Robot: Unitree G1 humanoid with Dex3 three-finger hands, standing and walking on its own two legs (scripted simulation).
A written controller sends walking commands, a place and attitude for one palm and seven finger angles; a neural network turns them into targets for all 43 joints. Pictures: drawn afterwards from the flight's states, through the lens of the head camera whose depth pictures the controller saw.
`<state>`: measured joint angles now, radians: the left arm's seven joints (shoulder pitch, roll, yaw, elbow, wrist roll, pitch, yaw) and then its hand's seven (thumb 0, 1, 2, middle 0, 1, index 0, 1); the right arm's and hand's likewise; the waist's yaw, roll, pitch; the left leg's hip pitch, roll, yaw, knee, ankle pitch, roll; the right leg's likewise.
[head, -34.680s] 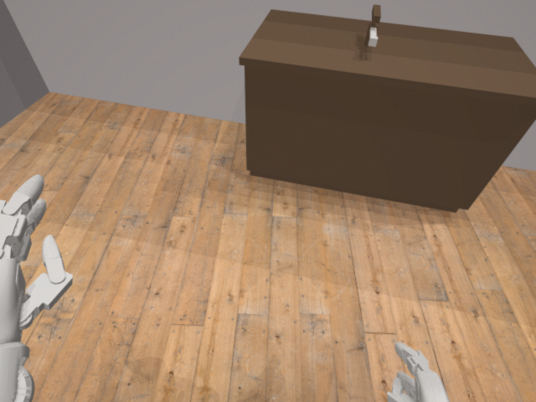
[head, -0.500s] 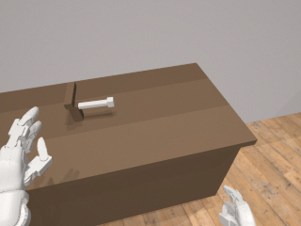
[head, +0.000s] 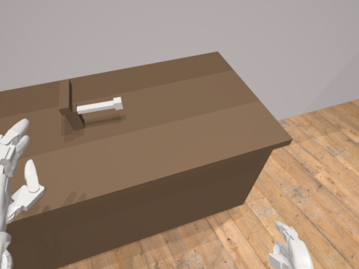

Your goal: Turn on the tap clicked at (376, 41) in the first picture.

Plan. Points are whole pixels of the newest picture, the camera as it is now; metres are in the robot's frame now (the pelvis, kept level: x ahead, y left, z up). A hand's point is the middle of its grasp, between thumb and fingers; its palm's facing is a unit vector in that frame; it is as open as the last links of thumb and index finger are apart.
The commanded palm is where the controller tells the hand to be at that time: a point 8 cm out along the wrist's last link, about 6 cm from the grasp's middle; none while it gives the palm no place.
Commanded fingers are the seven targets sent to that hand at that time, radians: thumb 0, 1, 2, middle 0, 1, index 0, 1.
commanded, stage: step back with the hand held close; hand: left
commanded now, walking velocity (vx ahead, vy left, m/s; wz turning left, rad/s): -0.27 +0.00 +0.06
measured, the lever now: (118, 103) +0.58 +0.24 +0.00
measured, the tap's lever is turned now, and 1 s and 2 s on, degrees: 86 86 86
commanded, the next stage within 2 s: stop stepping back and stand still in 1.22 s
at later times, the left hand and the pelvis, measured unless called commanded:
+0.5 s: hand (14, 220) +0.16 +0.25 +0.16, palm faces +0.45 -0.79 -0.41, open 7.4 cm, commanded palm +0.10 +0.29 +0.18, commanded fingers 0.00 0.90 0.90 -0.20 -0.30 -0.20 -0.30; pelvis -0.05 +0.00 -0.02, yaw +2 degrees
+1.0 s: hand (11, 258) +0.11 +0.23 +0.16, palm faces +0.40 -0.80 -0.45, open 7.4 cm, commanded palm +0.04 +0.28 +0.18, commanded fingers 0.00 0.90 0.90 -0.20 -0.30 -0.20 -0.30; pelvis -0.09 -0.02 -0.02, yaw +6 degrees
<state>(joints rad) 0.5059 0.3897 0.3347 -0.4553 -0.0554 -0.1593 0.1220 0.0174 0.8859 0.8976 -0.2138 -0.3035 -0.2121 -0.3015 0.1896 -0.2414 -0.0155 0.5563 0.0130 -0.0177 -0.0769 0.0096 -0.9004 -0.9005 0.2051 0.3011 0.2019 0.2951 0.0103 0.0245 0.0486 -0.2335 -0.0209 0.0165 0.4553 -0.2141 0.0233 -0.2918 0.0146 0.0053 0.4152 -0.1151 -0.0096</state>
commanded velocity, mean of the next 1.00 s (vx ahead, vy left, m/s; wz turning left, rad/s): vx -0.36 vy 0.00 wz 0.00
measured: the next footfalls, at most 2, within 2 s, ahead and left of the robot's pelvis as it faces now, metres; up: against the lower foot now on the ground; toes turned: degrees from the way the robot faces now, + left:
left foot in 1.00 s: -0.08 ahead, +0.15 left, +0.00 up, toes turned +6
right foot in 1.18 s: -0.03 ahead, -0.10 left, +0.00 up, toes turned +5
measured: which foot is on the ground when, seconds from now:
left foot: down 0.00-0.78, up 0.80-0.98, down 1.00-1.00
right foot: down 0.00-1.00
